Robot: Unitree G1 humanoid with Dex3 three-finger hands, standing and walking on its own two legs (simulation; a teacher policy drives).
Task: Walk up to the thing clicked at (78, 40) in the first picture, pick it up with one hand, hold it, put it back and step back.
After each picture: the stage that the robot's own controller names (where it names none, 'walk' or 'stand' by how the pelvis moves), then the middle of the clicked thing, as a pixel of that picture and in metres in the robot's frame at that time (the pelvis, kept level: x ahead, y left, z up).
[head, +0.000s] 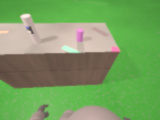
stand; (79, 35) +0.74 +0.14 +0.05
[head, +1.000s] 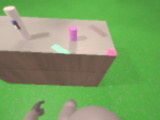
walk; (73, 34) +0.66 +0.19 +0.08
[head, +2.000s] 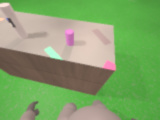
stand; (69, 37) +0.58 +0.18 +0.09
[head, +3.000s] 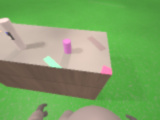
stand; (67, 46) +0.55 +0.21 +0.05
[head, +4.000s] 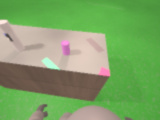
stand; (65, 48) +0.54 +0.22 +0.04
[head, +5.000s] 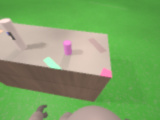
stand; (67, 48) +0.54 +0.20 +0.04
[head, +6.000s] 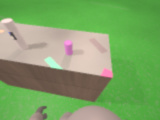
stand; (68, 48) +0.54 +0.20 +0.04
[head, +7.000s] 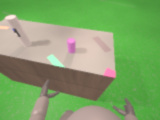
rise first; (71, 46) +0.55 +0.19 +0.05
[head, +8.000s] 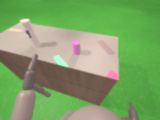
go down; (76, 47) +0.56 +0.18 +0.05
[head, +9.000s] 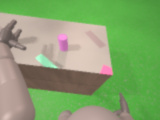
go down; (63, 43) +0.54 +0.17 +0.06
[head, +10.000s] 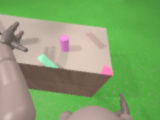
approach; (64, 44) +0.54 +0.17 +0.07
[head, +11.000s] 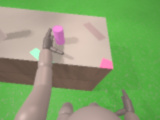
close in; (59, 35) +0.55 +0.19 +0.10
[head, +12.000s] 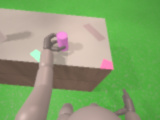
lift; (62, 42) +0.50 +0.15 +0.10
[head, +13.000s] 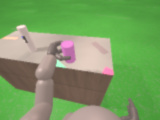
lift; (68, 52) +0.33 +0.13 +0.24
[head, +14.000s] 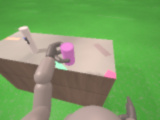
hold; (68, 54) +0.31 +0.13 +0.24
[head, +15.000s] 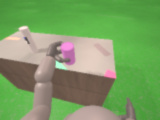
hold; (68, 54) +0.32 +0.13 +0.24
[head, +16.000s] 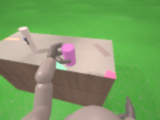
hold; (69, 55) +0.32 +0.13 +0.23
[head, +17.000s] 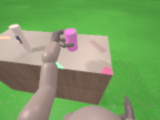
crouch; (71, 40) +0.41 +0.12 +0.26
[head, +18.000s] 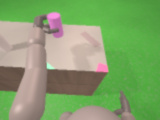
lower; (56, 26) +0.51 +0.16 +0.25
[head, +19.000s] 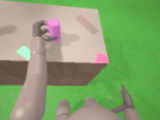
lower; (54, 31) +0.54 +0.16 +0.13
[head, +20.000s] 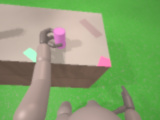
lower; (60, 38) +0.51 +0.15 +0.11
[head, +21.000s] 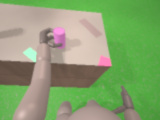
lower; (59, 38) +0.51 +0.15 +0.11
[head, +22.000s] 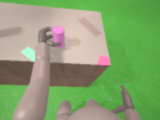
lower; (59, 37) +0.51 +0.15 +0.11
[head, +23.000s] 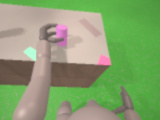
open; (61, 35) +0.53 +0.14 +0.11
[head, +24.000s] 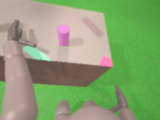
sink last; (63, 36) +0.51 +0.13 +0.11
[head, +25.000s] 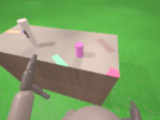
sink last; (79, 50) +0.52 +0.13 +0.08
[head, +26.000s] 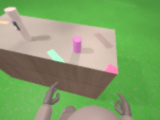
stand; (77, 45) +0.53 +0.13 +0.09
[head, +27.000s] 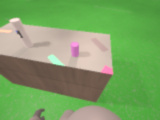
stand; (74, 49) +0.54 +0.15 +0.06
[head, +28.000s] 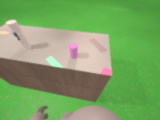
stand; (73, 51) +0.52 +0.15 +0.05
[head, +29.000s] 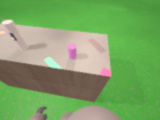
stand; (72, 51) +0.51 +0.16 +0.04
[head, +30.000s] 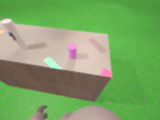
stand; (72, 52) +0.50 +0.16 +0.04
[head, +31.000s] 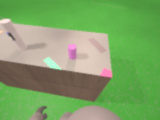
stand; (72, 52) +0.50 +0.15 +0.04
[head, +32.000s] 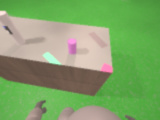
walk; (72, 46) +0.52 +0.16 +0.05
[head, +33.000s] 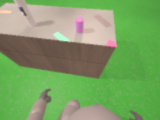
walk; (79, 25) +0.72 +0.14 +0.07
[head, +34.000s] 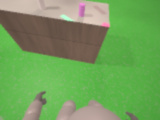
walk; (81, 10) +1.03 +0.16 +0.07
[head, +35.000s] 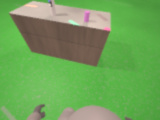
stand; (86, 16) +1.13 +0.12 +0.06
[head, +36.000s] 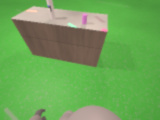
stand; (84, 19) +1.16 +0.12 +0.04
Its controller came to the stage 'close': yes
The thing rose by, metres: 0.21
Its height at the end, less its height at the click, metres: +0.00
